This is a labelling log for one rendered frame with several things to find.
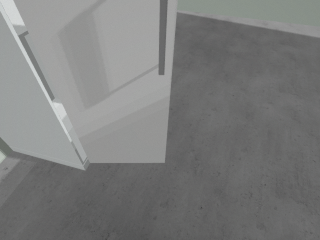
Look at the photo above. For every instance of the fridge door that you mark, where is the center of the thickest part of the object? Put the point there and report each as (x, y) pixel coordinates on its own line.
(102, 57)

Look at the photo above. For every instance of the handle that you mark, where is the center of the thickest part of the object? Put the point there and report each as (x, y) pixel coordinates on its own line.
(162, 35)

